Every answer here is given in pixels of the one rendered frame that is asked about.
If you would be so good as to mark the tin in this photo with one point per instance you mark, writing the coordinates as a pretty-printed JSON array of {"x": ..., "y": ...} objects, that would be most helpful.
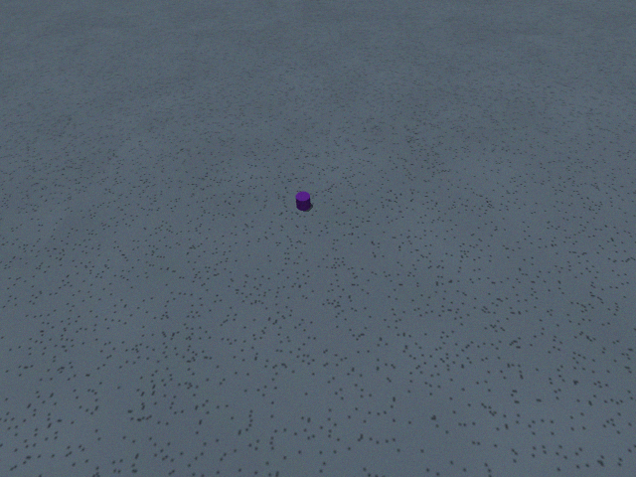
[{"x": 303, "y": 201}]

